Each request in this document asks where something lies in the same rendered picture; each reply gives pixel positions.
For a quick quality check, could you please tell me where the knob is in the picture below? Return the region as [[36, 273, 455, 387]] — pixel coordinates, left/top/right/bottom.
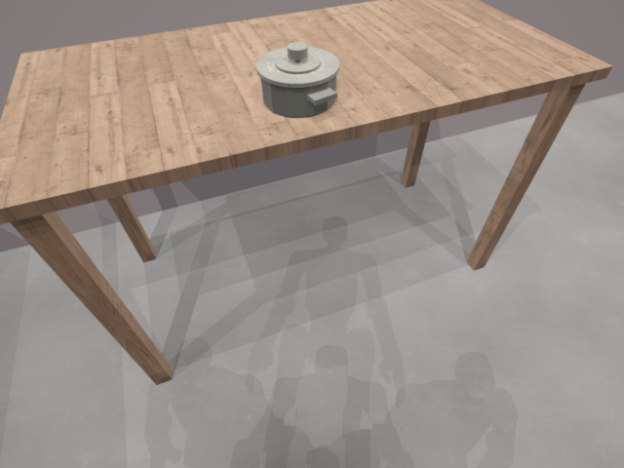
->
[[287, 42, 308, 60]]

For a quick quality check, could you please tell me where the lid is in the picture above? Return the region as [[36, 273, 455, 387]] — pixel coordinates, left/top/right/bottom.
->
[[256, 47, 339, 88]]

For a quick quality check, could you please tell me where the table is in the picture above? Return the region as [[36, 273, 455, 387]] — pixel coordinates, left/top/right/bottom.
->
[[0, 0, 613, 385]]

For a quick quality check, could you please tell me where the pot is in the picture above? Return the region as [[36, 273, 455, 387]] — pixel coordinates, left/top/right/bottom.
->
[[261, 75, 337, 118]]

